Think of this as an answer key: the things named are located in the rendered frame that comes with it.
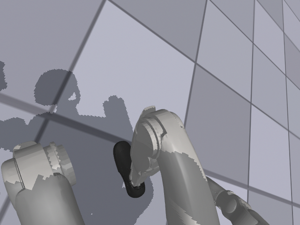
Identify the right robot hand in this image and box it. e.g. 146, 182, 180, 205
206, 176, 225, 206

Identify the right robot foot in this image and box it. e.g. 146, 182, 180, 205
113, 141, 145, 198

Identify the right robot arm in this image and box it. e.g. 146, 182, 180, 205
216, 190, 269, 225

